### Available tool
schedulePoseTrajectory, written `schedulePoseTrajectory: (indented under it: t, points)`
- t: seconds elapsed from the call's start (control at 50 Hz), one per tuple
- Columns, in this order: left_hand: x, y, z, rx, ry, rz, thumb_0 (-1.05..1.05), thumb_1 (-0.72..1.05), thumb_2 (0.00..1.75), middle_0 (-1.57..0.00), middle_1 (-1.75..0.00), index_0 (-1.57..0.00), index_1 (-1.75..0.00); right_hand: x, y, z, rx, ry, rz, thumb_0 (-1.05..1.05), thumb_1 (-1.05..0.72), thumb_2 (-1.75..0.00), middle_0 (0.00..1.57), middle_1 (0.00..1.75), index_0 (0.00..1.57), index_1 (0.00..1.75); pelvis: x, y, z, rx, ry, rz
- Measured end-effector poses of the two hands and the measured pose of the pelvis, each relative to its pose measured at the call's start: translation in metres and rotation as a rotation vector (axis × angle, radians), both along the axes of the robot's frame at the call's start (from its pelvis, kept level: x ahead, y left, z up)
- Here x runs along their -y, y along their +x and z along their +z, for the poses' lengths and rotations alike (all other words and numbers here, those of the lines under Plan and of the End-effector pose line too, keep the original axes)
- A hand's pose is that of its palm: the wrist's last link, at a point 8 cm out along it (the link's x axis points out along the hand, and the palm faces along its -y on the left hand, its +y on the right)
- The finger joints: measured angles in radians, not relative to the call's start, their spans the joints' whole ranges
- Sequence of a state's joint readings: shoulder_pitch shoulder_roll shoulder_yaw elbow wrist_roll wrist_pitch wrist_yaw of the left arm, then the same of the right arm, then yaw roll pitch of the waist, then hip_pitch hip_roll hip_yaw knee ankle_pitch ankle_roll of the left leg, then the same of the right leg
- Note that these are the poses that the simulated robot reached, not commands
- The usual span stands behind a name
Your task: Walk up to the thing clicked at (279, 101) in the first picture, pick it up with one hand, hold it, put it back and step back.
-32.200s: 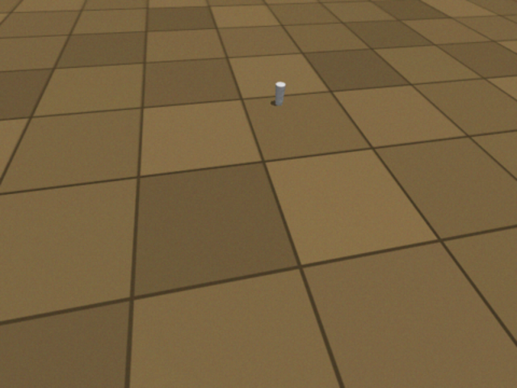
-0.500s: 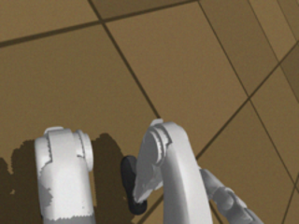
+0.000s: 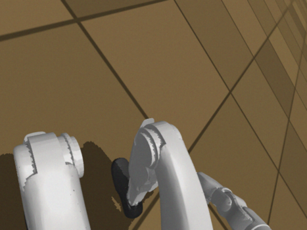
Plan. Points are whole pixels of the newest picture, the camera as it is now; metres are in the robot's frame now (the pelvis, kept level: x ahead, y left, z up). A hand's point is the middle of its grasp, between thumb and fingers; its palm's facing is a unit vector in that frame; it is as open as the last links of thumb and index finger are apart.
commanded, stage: close in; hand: left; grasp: from the side
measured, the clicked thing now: out of the picture +0.45 +0.35 -0.20
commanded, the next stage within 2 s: rest palm in 0.12 s
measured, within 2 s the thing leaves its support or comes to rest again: leaves its support in 1.32 s
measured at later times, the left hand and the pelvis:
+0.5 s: hand out of the picture +0.41 +0.35 -0.17, palm faces +0.56 -0.83 +0.01, open 15.3 cm; pelvis +0.00 +0.00 +0.00, yaw -1 degrees
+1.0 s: hand out of the picture +0.44 +0.36 -0.17, palm faces +0.59 -0.81 -0.01, open 10.0 cm; pelvis +0.00 +0.00 +0.00, yaw -2 degrees
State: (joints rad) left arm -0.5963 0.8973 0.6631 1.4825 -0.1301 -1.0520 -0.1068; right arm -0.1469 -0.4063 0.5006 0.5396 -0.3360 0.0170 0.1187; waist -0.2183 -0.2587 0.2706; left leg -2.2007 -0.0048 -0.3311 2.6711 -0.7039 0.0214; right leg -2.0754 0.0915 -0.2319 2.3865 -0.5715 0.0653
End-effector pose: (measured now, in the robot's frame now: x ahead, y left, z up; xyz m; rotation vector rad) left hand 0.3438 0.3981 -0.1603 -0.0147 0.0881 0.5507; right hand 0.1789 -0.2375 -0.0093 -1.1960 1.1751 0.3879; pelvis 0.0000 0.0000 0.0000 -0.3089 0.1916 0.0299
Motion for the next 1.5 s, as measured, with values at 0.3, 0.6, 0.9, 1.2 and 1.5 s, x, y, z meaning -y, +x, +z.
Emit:
schedulePoseTrajectory:
  t: [0.3,0.6,0.9,1.2,1.5]
  points:
    - [0.007,0.013,-0.012,0.045,0.032,0.04,-0.02,-0.48,0.14,-0.04,-0.1,-0.05,-0.1,0.0,-0.001,0.004,-0.03,-0.059,0.014,0.0,-0.91,-0.9,0.2,0.3,0.2,0.3,-0.001,0.0,-0.003,0.028,-0.017,-0.01]
    - [0.022,0.034,-0.01,0.05,-0.001,0.049,-0.01,-0.11,0.38,-0.31,-0.33,-0.31,-0.33,-0.002,-0.008,0.003,-0.037,-0.048,0.0,0.0,-0.88,-0.89,0.2,0.3,0.2,0.3,0.0,0.0,-0.001,0.024,-0.017,-0.021]
    - [0.013,0.043,-0.005,0.029,0.02,0.059,0.01,0.05,0.64,-0.63,-0.69,-0.57,-0.68,0.008,-0.028,0.005,-0.078,-0.072,-0.049,0.0,-0.87,-0.89,0.2,0.3,0.2,0.3,-0.001,-0.002,0.002,0.019,-0.018,-0.029]
    - [0.007,0.051,-0.006,0.031,0.019,0.057,0.02,-0.36,0.91,-0.76,-1.06,-0.69,-1.09,0.01,-0.024,0.005,-0.089,-0.083,-0.058,0.0,-0.89,-0.9,0.2,0.3,0.2,0.3,-0.001,0.001,0.004,0.001,-0.019,-0.031]
    - [-0.021,0.034,0.044,0.07,0.059,0.05,0.02,-0.53,1.06,-0.79,-1.2,-0.72,-1.23,0.009,-0.013,0.001,-0.065,-0.025,-0.134,0.0,-0.9,-0.9,0.2,0.3,0.2,0.3,0.003,0.006,0.016,-0.071,-0.002,-0.002]
